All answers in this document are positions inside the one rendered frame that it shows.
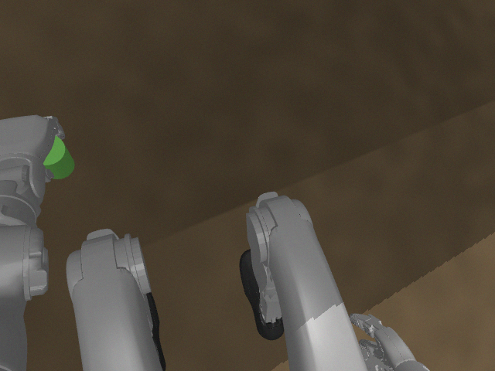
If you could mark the right robot foot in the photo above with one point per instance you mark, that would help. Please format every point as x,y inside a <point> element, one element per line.
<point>269,331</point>

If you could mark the right robot hand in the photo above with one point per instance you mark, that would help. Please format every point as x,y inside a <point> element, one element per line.
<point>388,351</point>

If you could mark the left robot hand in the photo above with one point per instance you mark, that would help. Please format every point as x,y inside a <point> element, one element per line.
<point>31,135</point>

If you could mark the left robot foot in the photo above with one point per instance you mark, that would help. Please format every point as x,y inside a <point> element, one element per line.
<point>155,330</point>

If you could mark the can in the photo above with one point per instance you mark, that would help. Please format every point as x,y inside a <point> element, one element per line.
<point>59,160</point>

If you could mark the left robot arm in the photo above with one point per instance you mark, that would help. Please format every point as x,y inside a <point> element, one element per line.
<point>24,261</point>

